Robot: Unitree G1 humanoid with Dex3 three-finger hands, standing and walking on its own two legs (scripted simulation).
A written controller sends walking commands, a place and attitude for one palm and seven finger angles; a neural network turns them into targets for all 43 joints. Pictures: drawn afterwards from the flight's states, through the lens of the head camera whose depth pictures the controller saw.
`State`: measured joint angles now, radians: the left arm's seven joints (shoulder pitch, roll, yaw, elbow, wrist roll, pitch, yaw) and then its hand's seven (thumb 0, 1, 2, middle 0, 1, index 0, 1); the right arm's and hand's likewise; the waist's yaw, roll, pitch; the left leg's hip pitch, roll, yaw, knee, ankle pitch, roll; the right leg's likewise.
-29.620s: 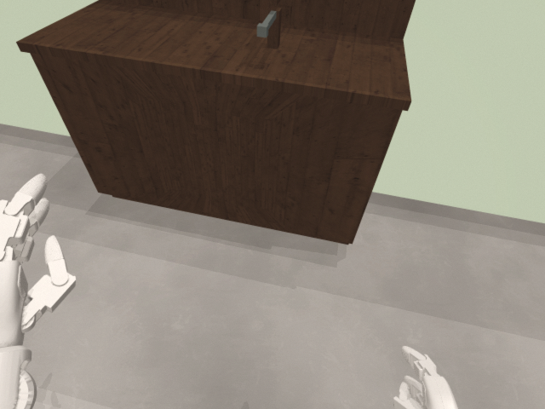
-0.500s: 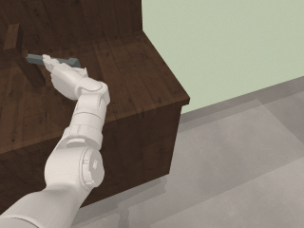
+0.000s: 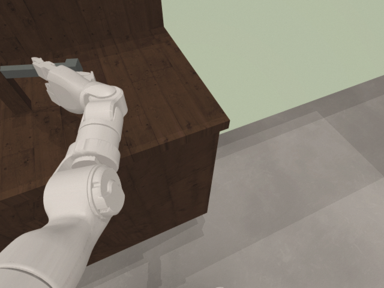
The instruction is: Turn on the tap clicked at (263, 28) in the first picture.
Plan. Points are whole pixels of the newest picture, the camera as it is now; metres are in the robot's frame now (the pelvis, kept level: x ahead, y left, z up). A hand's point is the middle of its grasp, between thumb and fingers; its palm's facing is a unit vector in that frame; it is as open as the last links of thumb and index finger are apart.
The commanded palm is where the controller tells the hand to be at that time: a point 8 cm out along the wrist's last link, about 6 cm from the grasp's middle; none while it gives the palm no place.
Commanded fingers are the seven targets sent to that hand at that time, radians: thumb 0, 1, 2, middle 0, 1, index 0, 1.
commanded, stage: push the lever round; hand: left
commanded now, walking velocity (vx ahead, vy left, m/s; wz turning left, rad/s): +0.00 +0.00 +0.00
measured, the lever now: (73, 68) +0.55 +0.22 +0.16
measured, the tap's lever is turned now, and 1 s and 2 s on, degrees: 71 80 80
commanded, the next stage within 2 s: lift the hand up off the lever in 0.16 s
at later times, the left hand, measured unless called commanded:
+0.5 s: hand (92, 69) +0.54 +0.18 +0.16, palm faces +0.80 -0.58 -0.17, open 7.8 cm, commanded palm +0.48 +0.19 +0.17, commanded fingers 0.00 0.90 0.90 -0.15 -0.15 -0.15 -0.15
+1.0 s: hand (87, 66) +0.53 +0.18 +0.17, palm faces +0.80 -0.58 -0.16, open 7.8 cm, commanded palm +0.47 +0.19 +0.19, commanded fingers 0.00 0.90 0.90 -0.15 -0.15 -0.15 -0.15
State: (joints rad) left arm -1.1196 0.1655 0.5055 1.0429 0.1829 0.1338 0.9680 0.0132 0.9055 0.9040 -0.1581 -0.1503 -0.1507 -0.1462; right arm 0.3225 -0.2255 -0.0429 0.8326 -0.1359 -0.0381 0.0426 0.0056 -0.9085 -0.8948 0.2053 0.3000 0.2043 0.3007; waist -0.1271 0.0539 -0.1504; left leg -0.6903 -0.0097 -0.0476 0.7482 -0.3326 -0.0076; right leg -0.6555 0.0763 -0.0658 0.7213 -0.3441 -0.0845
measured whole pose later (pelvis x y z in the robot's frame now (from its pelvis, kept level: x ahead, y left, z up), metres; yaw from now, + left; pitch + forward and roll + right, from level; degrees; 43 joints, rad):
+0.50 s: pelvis +0.01 +0.00 +0.00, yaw +0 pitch +17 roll -1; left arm -1.17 0.19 0.51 1.07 0.19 0.15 0.96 0.02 0.90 0.90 -0.16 -0.15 -0.15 -0.14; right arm 0.33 -0.23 -0.04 0.83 -0.14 -0.04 0.06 0.00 -0.91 -0.89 0.20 0.30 0.20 0.30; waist -0.14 0.05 -0.15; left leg -0.70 -0.01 -0.05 0.75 -0.35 0.00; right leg -0.65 0.08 -0.07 0.71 -0.36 -0.08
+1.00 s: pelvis +0.02 +0.01 +0.01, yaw +0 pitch +15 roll -1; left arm -1.13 0.15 0.49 0.99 0.16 0.22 0.95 0.02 0.90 0.90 -0.16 -0.15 -0.16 -0.15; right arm 0.32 -0.23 -0.04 0.84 -0.13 -0.05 0.05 0.00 -0.91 -0.89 0.21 0.30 0.20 0.30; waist -0.12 0.06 -0.15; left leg -0.62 -0.01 -0.05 0.70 -0.34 0.00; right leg -0.58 0.08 -0.06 0.66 -0.34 -0.08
